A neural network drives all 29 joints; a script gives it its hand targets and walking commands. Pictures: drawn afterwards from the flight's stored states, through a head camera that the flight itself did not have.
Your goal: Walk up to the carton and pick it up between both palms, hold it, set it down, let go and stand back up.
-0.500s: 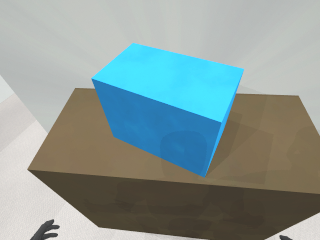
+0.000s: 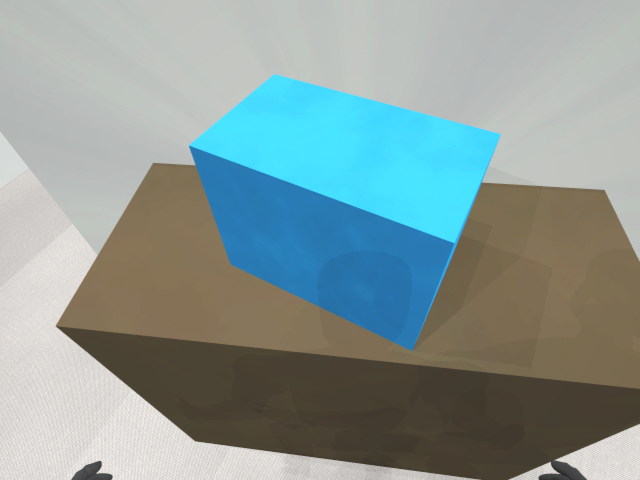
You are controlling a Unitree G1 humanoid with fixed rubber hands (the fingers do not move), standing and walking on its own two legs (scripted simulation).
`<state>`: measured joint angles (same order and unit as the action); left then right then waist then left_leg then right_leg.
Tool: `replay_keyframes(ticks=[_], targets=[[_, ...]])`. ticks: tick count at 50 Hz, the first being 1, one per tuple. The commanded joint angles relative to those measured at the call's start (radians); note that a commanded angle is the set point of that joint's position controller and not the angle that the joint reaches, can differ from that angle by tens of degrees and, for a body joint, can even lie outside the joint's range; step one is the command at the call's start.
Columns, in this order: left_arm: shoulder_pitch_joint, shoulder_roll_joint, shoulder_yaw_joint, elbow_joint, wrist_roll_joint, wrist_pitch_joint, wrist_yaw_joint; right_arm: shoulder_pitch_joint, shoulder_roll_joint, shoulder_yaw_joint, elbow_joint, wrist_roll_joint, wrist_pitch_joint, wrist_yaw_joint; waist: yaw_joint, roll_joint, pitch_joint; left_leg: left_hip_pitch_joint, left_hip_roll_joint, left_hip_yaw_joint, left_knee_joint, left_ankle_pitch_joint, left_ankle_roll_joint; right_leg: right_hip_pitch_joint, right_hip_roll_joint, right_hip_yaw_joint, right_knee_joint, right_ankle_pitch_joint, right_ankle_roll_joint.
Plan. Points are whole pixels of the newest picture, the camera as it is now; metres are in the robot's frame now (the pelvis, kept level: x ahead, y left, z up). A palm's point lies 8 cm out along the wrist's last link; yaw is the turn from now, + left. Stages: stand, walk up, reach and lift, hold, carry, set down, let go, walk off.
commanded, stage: walk up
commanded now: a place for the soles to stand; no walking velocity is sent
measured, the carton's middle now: (342, 210) +0.44 -0.01 +0.09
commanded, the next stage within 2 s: reach and lift in 0.70 s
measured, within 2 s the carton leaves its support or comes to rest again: neither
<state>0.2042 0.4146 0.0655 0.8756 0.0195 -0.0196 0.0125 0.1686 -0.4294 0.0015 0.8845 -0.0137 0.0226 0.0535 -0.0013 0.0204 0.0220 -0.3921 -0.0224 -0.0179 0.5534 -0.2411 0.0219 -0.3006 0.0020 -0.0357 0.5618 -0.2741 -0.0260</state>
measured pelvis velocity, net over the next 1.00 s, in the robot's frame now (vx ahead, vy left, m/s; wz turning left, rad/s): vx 0.00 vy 0.00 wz -0.01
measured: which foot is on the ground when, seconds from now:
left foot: down 0.00-1.00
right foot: down 0.00-1.00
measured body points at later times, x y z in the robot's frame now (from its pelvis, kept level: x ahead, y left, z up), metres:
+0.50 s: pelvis +0.00 +0.02 +0.00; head +0.03 +0.01 +0.45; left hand +0.11 +0.35 -0.10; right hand +0.11 -0.30 -0.11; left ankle +0.05 +0.13 -0.73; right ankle +0.01 -0.10 -0.73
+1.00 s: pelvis +0.00 +0.00 -0.01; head +0.03 +0.00 +0.44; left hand +0.19 +0.31 -0.07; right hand +0.16 -0.30 -0.10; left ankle +0.05 +0.13 -0.73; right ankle +0.01 -0.10 -0.73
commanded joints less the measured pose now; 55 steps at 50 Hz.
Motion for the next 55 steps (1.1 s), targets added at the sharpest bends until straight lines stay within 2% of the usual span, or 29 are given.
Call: replay_keyframes(ticks=[1,3,4,5,7,9,11,12,13,15,17,20,22,24,28,31,32,35,36,37,38,39,40,42,44,46,50,54,55], targets=[[-0.078,0.229,0.045,-0.056,0.002,-0.045,0.014,-0.017,-0.122,-0.064,-0.066,-0.013,-0.015,-0.003,-0.038,-0.134,-0.066,0.078,0.044,-0.033,-0.003,-0.074,0.003,0.089,-0.256,0.239,-0.176,0.205,-0.102],[-0.056,0.214,0.034,-0.043,-0.005,-0.048,0.013,-0.029,-0.134,-0.066,-0.062,-0.007,-0.028,-0.004,-0.027,-0.085,-0.124,0.176,0.078,-0.061,-0.077,0.171,0.018,0.094,-0.191,0.157,-0.113,0.284,-0.049],[-0.045,0.203,0.030,-0.037,-0.011,-0.046,0.010,-0.022,-0.143,-0.067,-0.058,-0.008,-0.032,-0.008,-0.023,-0.096,-0.140,0.207,0.095,-0.076,-0.079,0.221,0.029,0.090,-0.162,0.134,-0.104,0.271,-0.024],[-0.058,0.195,0.027,-0.037,-0.013,-0.042,0.008,-0.016,-0.143,-0.064,-0.050,-0.008,-0.032,-0.011,-0.023,-0.085,-0.140,0.204,0.107,-0.083,-0.085,0.221,0.029,0.091,-0.154,0.126,-0.103,0.230,-0.021],[-0.055,0.192,0.025,-0.042,-0.011,-0.032,0.002,-0.040,-0.148,-0.058,-0.039,-0.006,-0.033,-0.017,-0.006,-0.068,-0.092,0.168,0.113,-0.110,-0.111,0.067,0.024,0.058,-0.140,0.134,-0.151,0.016,-0.014],[-0.054,0.183,0.026,-0.031,-0.005,-0.032,0.001,-0.067,-0.150,-0.057,-0.039,-0.012,-0.035,-0.018,-0.001,-0.013,-0.082,0.131,0.120,-0.129,-0.146,0.022,0.025,0.075,-0.130,0.116,-0.136,0.008,-0.016],[-0.052,0.193,0.022,-0.016,-0.008,-0.028,-0.001,-0.055,-0.160,-0.060,-0.036,-0.011,-0.033,-0.018,-0.004,-0.015,-0.077,0.099,0.140,-0.168,-0.198,-0.103,0.036,0.075,-0.111,0.094,-0.128,-0.062,-0.017],[-0.050,0.179,0.018,-0.022,-0.009,-0.028,-0.002,-0.066,-0.167,-0.060,-0.036,-0.016,-0.034,-0.018,0.000,0.013,-0.066,0.092,0.139,-0.179,-0.222,-0.163,0.039,0.066,-0.098,0.097,-0.132,-0.092,-0.015],[-0.050,0.182,0.018,-0.015,-0.009,-0.025,-0.004,-0.066,-0.166,-0.057,-0.039,-0.016,-0.037,-0.020,0.002,-0.011,-0.056,0.073,0.145,-0.199,-0.236,-0.194,0.041,0.075,-0.081,0.079,-0.127,-0.096,-0.012],[-0.044,0.175,0.015,-0.011,-0.008,-0.029,-0.006,-0.077,-0.162,-0.054,-0.041,-0.012,-0.038,-0.019,0.003,0.010,-0.070,0.083,0.152,-0.206,-0.244,-0.183,0.038,0.092,-0.082,0.071,-0.126,-0.055,-0.013],[-0.040,0.187,0.023,-0.011,-0.005,-0.035,-0.006,-0.079,-0.156,-0.051,-0.037,-0.014,-0.042,-0.019,0.005,-0.027,-0.070,0.099,0.138,-0.172,-0.206,-0.091,0.030,0.108,-0.101,0.094,-0.148,-0.003,-0.015],[-0.047,0.198,0.024,-0.011,-0.008,-0.038,-0.004,-0.064,-0.143,-0.049,-0.036,-0.008,-0.042,-0.018,-0.004,-0.019,-0.091,0.137,0.121,-0.128,-0.162,0.009,0.021,0.093,-0.126,0.115,-0.153,0.063,-0.019],[-0.064,0.188,0.019,-0.013,-0.007,-0.041,-0.003,-0.052,-0.145,-0.053,-0.037,-0.007,-0.042,-0.020,-0.012,-0.043,-0.117,0.152,0.120,-0.134,-0.149,0.068,0.023,0.110,-0.126,0.116,-0.156,0.080,-0.014],[-0.051,0.195,0.021,-0.013,-0.011,-0.041,0.000,-0.058,-0.156,-0.054,-0.033,-0.008,-0.042,-0.019,-0.003,-0.033,-0.143,0.168,0.129,-0.132,-0.132,0.137,0.030,0.138,-0.125,0.098,-0.131,0.144,-0.010],[-0.054,0.185,0.018,-0.015,-0.013,-0.034,0.003,-0.071,-0.150,-0.050,-0.035,-0.009,-0.042,-0.022,-0.003,-0.028,-0.134,0.168,0.137,-0.134,-0.131,0.143,0.033,0.124,-0.125,0.096,-0.128,0.128,-0.010],[-0.053,0.190,0.018,-0.014,-0.010,-0.034,0.001,-0.065,-0.160,-0.054,-0.029,-0.011,-0.039,-0.023,0.002,-0.008,-0.120,0.151,0.129,-0.136,-0.146,0.084,0.031,0.117,-0.124,0.098,-0.135,0.090,-0.015],[-0.058,0.202,0.019,-0.013,-0.008,-0.033,0.003,-0.068,-0.162,-0.056,-0.034,-0.009,-0.036,-0.021,-0.009,-0.033,-0.118,0.150,0.128,-0.139,-0.145,0.064,0.030,0.111,-0.125,0.097,-0.137,0.070,-0.015],[-0.054,0.185,0.022,-0.015,-0.009,-0.033,0.000,-0.074,-0.152,-0.053,-0.029,-0.010,-0.039,-0.019,-0.002,-0.016,-0.111,0.125,0.131,-0.145,-0.164,0.011,0.032,0.120,-0.122,0.096,-0.146,0.049,-0.011],[-0.300,0.128,-0.014,-0.332,-0.028,0.176,0.017,-0.308,-0.057,-0.209,0.028,-0.146,-0.214,0.009,-0.008,-0.031,-0.037,0.090,0.071,0.066,-0.068,-0.148,-0.060,-0.081,0.012,-0.064,-0.001,-0.186,-0.033],[-0.226,0.116,-0.005,-0.385,-0.028,0.267,0.036,-0.226,-0.117,-0.238,0.042,-0.148,-0.228,0.036,-0.031,-0.023,0.008,0.063,0.108,0.055,-0.069,-0.230,-0.045,-0.036,0.009,-0.067,0.040,-0.188,-0.037],[-0.227,0.096,-0.002,-0.410,-0.021,0.307,0.036,-0.220,-0.121,-0.238,0.042,-0.142,-0.232,0.039,-0.045,-0.018,0.015,0.038,0.105,0.067,-0.052,-0.225,-0.032,-0.011,0.001,-0.061,0.051,-0.154,-0.039],[-0.214,0.092,0.020,-0.426,-0.009,0.342,0.035,-0.220,-0.128,-0.231,0.023,-0.134,-0.241,0.039,-0.041,-0.068,0.000,0.044,0.104,0.068,-0.020,-0.216,-0.017,-0.013,-0.008,-0.055,0.056,-0.147,-0.046],[-0.215,0.088,0.031,-0.468,-0.001,0.367,0.032,-0.201,-0.121,-0.228,0.014,-0.122,-0.239,0.033,-0.032,-0.073,-0.002,0.083,0.087,0.081,-0.003,-0.165,-0.011,-0.011,-0.018,-0.044,0.029,-0.120,-0.049],[-0.192,0.096,0.043,-0.533,-0.002,0.403,0.020,-0.160,-0.110,-0.220,-0.011,-0.100,-0.235,0.022,-0.020,-0.089,-0.045,0.192,0.072,0.089,0.016,-0.071,-0.009,-0.019,-0.017,-0.035,-0.006,-0.057,-0.047],[-0.143,0.114,0.063,-0.572,0.005,0.417,0.008,-0.098,-0.097,-0.206,-0.079,-0.059,-0.225,0.004,-0.021,-0.102,-0.097,0.276,0.064,0.091,0.002,0.040,-0.003,0.050,-0.006,-0.036,-0.031,0.077,-0.038],[-0.107,0.145,0.100,-0.598,0.019,0.420,-0.010,-0.070,-0.077,-0.172,-0.145,-0.025,-0.217,-0.021,-0.004,-0.121,-0.096,0.308,0.044,0.091,-0.016,0.102,0.002,0.110,-0.004,-0.021,-0.055,0.208,-0.012],[-0.059,0.197,0.163,-0.588,0.041,0.407,-0.047,-0.027,-0.010,-0.100,-0.249,0.013,-0.191,-0.069,0.024,-0.195,-0.103,0.265,-0.003,0.098,-0.059,0.089,0.018,0.247,-0.011,0.037,-0.098,0.321,0.032],[-0.070,0.216,0.184,-0.632,0.041,0.396,-0.068,0.003,0.031,-0.069,-0.308,0.027,-0.164,-0.103,0.018,-0.145,-0.043,0.294,-0.005,0.100,-0.103,0.085,0.011,0.255,-0.023,0.049,-0.140,0.324,0.039],[-0.079,0.218,0.186,-0.642,0.046,0.394,-0.073,0.015,0.035,-0.065,-0.338,0.025,-0.153,-0.110,0.014,-0.152,-0.027,0.302,-0.008,0.103,-0.117,0.075,0.011,0.259,-0.025,0.052,-0.159,0.304,0.041]])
